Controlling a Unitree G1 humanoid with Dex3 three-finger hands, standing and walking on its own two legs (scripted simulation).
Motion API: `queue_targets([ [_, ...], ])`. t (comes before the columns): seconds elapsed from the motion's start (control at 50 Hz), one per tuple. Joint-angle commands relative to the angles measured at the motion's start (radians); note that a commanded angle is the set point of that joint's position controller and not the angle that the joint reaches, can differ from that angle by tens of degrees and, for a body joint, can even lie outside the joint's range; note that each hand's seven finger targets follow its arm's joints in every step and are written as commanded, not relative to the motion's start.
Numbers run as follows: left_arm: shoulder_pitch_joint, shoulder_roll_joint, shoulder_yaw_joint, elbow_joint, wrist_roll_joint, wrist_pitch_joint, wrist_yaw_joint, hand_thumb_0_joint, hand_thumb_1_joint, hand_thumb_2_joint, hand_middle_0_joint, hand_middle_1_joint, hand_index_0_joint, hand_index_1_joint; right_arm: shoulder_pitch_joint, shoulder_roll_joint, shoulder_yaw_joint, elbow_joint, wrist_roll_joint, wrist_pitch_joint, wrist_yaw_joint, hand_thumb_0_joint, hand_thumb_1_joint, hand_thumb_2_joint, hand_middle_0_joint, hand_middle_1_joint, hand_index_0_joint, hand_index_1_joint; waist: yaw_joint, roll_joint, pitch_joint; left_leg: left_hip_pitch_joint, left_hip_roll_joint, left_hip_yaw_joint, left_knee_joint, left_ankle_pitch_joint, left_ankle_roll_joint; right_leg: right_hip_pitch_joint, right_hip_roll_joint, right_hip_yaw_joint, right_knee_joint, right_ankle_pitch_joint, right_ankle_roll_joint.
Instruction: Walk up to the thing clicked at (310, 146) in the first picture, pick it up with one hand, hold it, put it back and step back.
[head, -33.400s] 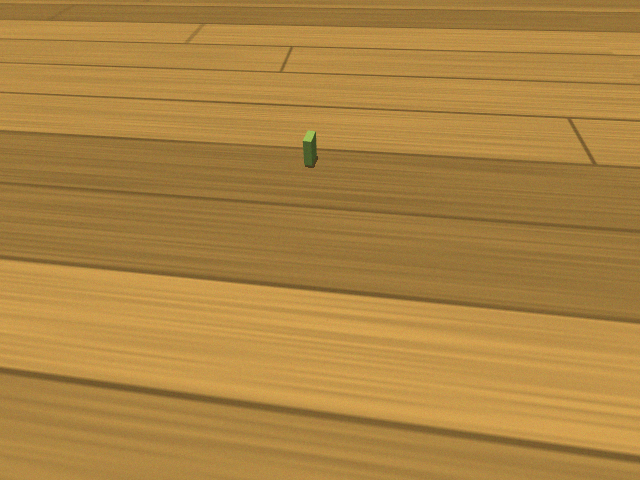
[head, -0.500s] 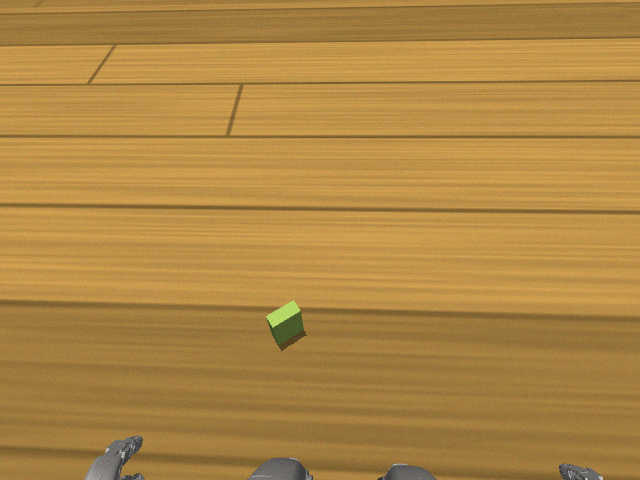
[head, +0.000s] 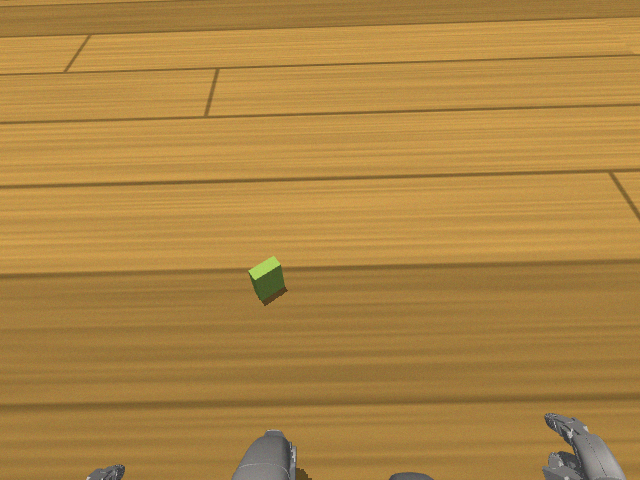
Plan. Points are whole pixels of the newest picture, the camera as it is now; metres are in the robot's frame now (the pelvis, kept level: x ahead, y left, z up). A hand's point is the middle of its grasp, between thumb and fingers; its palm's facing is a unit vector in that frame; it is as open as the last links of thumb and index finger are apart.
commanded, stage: step back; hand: left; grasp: from the side
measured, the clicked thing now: (267, 279) +0.75 +0.22 -0.67
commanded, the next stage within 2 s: stand in 1.80 s
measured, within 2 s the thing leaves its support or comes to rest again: neither
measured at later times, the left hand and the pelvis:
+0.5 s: hand out of the picture -0.06 +0.26 -0.13, palm faces +0.07 -0.93 -0.37, open 7.4 cm; pelvis -0.17 -0.02 +0.01, yaw +4 degrees
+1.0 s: hand out of the picture -0.27 +0.24 -0.13, palm faces +0.13 -0.90 -0.41, open 7.4 cm; pelvis -0.31 -0.05 +0.01, yaw +7 degrees
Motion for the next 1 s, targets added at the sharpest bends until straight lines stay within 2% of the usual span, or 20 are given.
queue_targets([
  [0.0,-0.017,0.361,0.090,-0.126,0.010,-0.035,0.017,0.000,0.900,0.900,-0.200,-0.300,-0.200,-0.300,-0.011,-0.204,-0.075,-0.075,0.014,-0.006,-0.036,0.000,-0.900,-0.900,0.200,0.300,0.200,0.300,0.042,-0.272,-0.130,-0.030,-0.144,-0.148,0.450,-0.356,-0.006,-0.224,-0.463,0.550,-0.390,0.096,-0.320],
  [0.06,-0.159,0.249,0.061,-0.146,0.012,-0.035,0.032,0.000,0.900,0.900,-0.200,-0.300,-0.200,-0.300,0.111,-0.177,-0.059,-0.014,0.026,-0.014,-0.031,0.000,-0.900,-0.900,0.200,0.300,0.200,0.300,-0.040,-0.198,-0.125,-0.005,-0.195,-0.110,0.507,-0.215,0.001,-0.159,-0.262,0.191,-0.252,0.334,-0.202],
  [0.18,-0.052,0.239,0.049,-0.149,0.013,-0.024,0.045,0.000,0.900,0.900,-0.200,-0.300,-0.200,-0.300,0.108,-0.151,-0.049,-0.021,0.006,-0.025,-0.023,0.000,-0.900,-0.900,0.200,0.300,0.200,0.300,0.032,-0.241,-0.192,0.040,-0.105,-0.011,0.039,-0.268,0.005,0.108,-0.286,0.188,-0.142,0.495,-0.197],
  [0.24,-0.056,0.226,0.031,-0.157,-0.011,-0.004,0.035,0.000,0.900,0.900,-0.200,-0.300,-0.200,-0.300,0.195,-0.150,-0.056,0.029,-0.003,-0.036,-0.023,0.000,-0.900,-0.900,0.200,0.300,0.200,0.300,-0.004,-0.186,-0.246,0.220,-0.105,0.033,-0.324,0.025,0.024,0.071,-0.239,0.146,0.000,0.462,-0.142],
  [0.28,-0.044,0.167,0.011,-0.181,-0.022,-0.004,0.035,0.000,0.900,0.900,-0.200,-0.300,-0.200,-0.300,0.111,-0.337,-0.095,-0.001,-0.013,-0.035,-0.014,0.000,-0.900,-0.900,0.200,0.300,0.200,0.300,0.014,0.183,-0.234,0.297,0.266,-0.458,-0.365,0.270,0.211,-0.258,0.009,-0.035,0.232,-0.086,-0.027],
  [0.3,-0.128,0.210,0.038,-0.176,-0.009,-0.001,0.049,0.000,0.900,0.900,-0.200,-0.300,-0.200,-0.300,0.114,-0.371,-0.105,-0.012,-0.016,-0.038,-0.013,0.000,-0.900,-0.900,0.200,0.300,0.200,0.300,-0.054,0.186,-0.223,0.168,0.351,-0.584,-0.389,0.327,0.327,-0.209,0.015,0.088,0.437,-0.273,-0.014],
  [0.38,-0.010,0.203,0.039,-0.099,-0.030,0.007,0.041,0.000,0.900,0.900,-0.200,-0.300,-0.200,-0.300,0.016,-0.238,-0.065,-0.011,-0.012,-0.043,-0.036,0.000,-0.900,-0.900,0.200,0.300,0.200,0.300,0.040,0.065,-0.196,0.176,0.191,-0.226,-0.275,0.426,0.241,-0.227,0.047,0.153,0.642,-0.119,-0.026],
  [0.5,-0.028,0.182,0.031,-0.102,-0.013,-0.007,0.025,0.000,0.900,0.900,-0.200,-0.300,-0.200,-0.300,0.076,-0.232,-0.073,-0.024,-0.020,-0.023,-0.027,0.000,-0.900,-0.900,0.200,0.300,0.200,0.300,-0.022,0.139,-0.227,0.344,0.196,-0.229,-0.251,0.343,0.259,-0.198,-0.009,0.056,0.242,-0.147,0.019],
  [0.58,0.112,0.172,0.031,-0.019,-0.007,-0.027,0.021,0.000,0.900,0.900,-0.200,-0.300,-0.200,-0.300,0.026,-0.248,-0.067,-0.030,-0.005,0.005,-0.017,0.000,-0.900,-0.900,0.200,0.300,0.200,0.300,0.033,0.157,-0.318,0.253,0.125,-0.137,-0.147,0.257,0.168,0.071,-0.001,-0.053,-0.250,0.093,-0.028],
  [0.6,0.113,0.212,0.043,-0.014,0.005,-0.033,0.022,0.000,0.900,0.900,-0.200,-0.300,-0.200,-0.300,0.024,-0.210,-0.056,-0.036,0.000,0.006,-0.013,0.000,-0.900,-0.900,0.200,0.300,0.200,0.300,0.029,0.088,-0.289,0.097,0.071,-0.116,-0.102,0.095,0.110,0.130,-0.050,0.053,-0.240,0.106,-0.054],
  [0.62,0.117,0.306,0.070,-0.027,0.017,-0.034,0.018,0.000,0.900,0.900,-0.200,-0.300,-0.200,-0.300,0.020,-0.145,-0.040,-0.061,0.007,0.003,-0.013,0.000,-0.900,-0.900,0.200,0.300,0.200,0.300,0.038,-0.187,-0.227,-0.157,-0.102,-0.049,0.080,-0.205,0.037,0.137,-0.257,0.372,-0.300,0.017,-0.128],
  [0.64,0.030,0.412,0.088,-0.063,0.018,-0.031,0.022,0.000,0.900,0.900,-0.200,-0.300,-0.200,-0.300,-0.029,-0.167,-0.057,-0.065,0.004,0.006,-0.033,0.000,-0.900,-0.900,0.200,0.300,0.200,0.300,0.085,-0.329,-0.177,-0.078,-0.153,-0.092,0.328,-0.386,0.000,-0.163,-0.478,0.580,-0.399,-0.005,-0.309],
  [0.66,-0.022,0.381,0.080,-0.084,0.010,-0.040,0.028,0.000,0.900,0.900,-0.200,-0.300,-0.200,-0.300,-0.029,-0.202,-0.071,-0.055,0.008,0.009,-0.033,0.000,-0.900,-0.900,0.200,0.300,0.200,0.300,0.050,-0.245,-0.119,-0.032,-0.123,-0.181,0.445,-0.344,-0.004,-0.273,-0.483,0.558,-0.407,-0.009,-0.318],
  [0.72,-0.151,0.262,0.050,-0.090,0.017,-0.050,0.038,0.000,0.900,0.900,-0.200,-0.300,-0.200,-0.300,0.083,-0.178,-0.058,0.012,0.013,0.002,-0.022,0.000,-0.900,-0.900,0.200,0.300,0.200,0.300,-0.030,-0.143,-0.114,-0.007,-0.175,-0.123,0.501,-0.186,-0.003,-0.210,-0.266,0.207,-0.278,0.049,-0.195],
  [0.82,-0.020,0.282,0.064,-0.052,0.028,-0.065,0.028,0.000,0.900,0.900,-0.200,-0.300,-0.200,-0.300,0.046,-0.176,-0.053,0.020,-0.010,-0.028,0.005,0.000,-0.900,-0.900,0.200,0.300,0.200,0.300,0.066,-0.236,-0.158,-0.016,-0.084,-0.021,0.058,-0.305,-0.007,0.049,-0.291,0.266,-0.294,-0.263,-0.194],
  [0.88,-0.035,0.268,0.041,-0.037,0.013,-0.049,0.016,0.000,0.900,0.900,-0.200,-0.300,-0.200,-0.300,0.145,-0.149,-0.061,0.097,-0.011,-0.052,0.005,0.000,-0.900,-0.900,0.200,0.300,0.200,0.300,0.006,-0.192,-0.172,0.303,-0.104,0.026,-0.344,-0.167,0.032,-0.090,-0.253,0.174,-0.191,-0.171,-0.141],
  [0.9,0.008,0.208,0.018,-0.030,0.011,-0.044,0.014,0.000,0.900,0.900,-0.200,-0.300,-0.200,-0.300,0.171,-0.174,-0.076,0.121,-0.020,-0.061,0.001,0.000,-0.900,-0.900,0.200,0.300,0.200,0.300,0.006,-0.062,-0.188,0.439,-0.062,-0.095,-0.388,-0.195,0.053,-0.212,-0.189,0.106,-0.062,-0.162,-0.103],
  [0.92,-0.005,0.133,-0.007,-0.042,-0.010,-0.047,0.009,0.000,0.900,0.900,-0.200,-0.300,-0.200,-0.300,0.156,-0.255,-0.085,0.108,-0.030,-0.069,-0.003,0.000,-0.900,-0.900,0.200,0.300,0.200,0.300,-0.007,0.185,-0.169,0.424,0.186,-0.522,-0.511,-0.507,0.144,-0.402,-0.059,-0.015,0.123,-0.152,-0.018],
  [0.94,-0.111,0.237,0.028,-0.031,-0.005,-0.050,0.019,0.000,0.900,0.900,-0.200,-0.300,-0.200,-0.300,0.125,-0.334,-0.093,0.097,-0.023,-0.070,0.002,0.000,-0.900,-0.900,0.200,0.300,0.200,0.300,-0.048,0.109,-0.075,0.146,0.279,-0.629,-0.563,-0.691,0.252,-0.317,-0.092,0.049,0.191,-0.189,-0.015],
  [0.98,-0.056,0.213,0.023,0.003,-0.019,-0.058,0.000,0.000,0.900,0.900,-0.200,-0.300,-0.200,-0.300,0.019,-0.230,-0.059,0.089,-0.022,-0.088,0.001,0.000,-0.900,-0.900,0.200,0.300,0.200,0.300,0.025,0.017,-0.059,0.148,0.173,-0.405,-0.494,-0.472,0.194,-0.222,-0.102,0.060,0.198,-0.049,-0.023],
])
